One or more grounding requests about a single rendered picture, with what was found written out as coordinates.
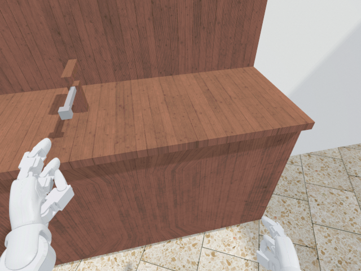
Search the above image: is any tap lever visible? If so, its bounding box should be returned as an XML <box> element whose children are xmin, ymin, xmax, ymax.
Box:
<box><xmin>58</xmin><ymin>86</ymin><xmax>77</xmax><ymax>120</ymax></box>

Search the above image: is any counter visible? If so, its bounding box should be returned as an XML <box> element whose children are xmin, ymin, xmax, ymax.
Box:
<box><xmin>0</xmin><ymin>0</ymin><xmax>315</xmax><ymax>265</ymax></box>

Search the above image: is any left robot forearm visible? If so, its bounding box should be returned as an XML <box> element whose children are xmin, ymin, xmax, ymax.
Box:
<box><xmin>0</xmin><ymin>223</ymin><xmax>56</xmax><ymax>271</ymax></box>

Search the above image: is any left robot hand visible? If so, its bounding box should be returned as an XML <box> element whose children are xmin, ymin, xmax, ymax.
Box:
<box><xmin>9</xmin><ymin>138</ymin><xmax>74</xmax><ymax>230</ymax></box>

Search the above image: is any right robot hand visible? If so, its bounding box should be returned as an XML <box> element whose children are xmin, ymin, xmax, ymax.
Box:
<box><xmin>257</xmin><ymin>216</ymin><xmax>301</xmax><ymax>271</ymax></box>

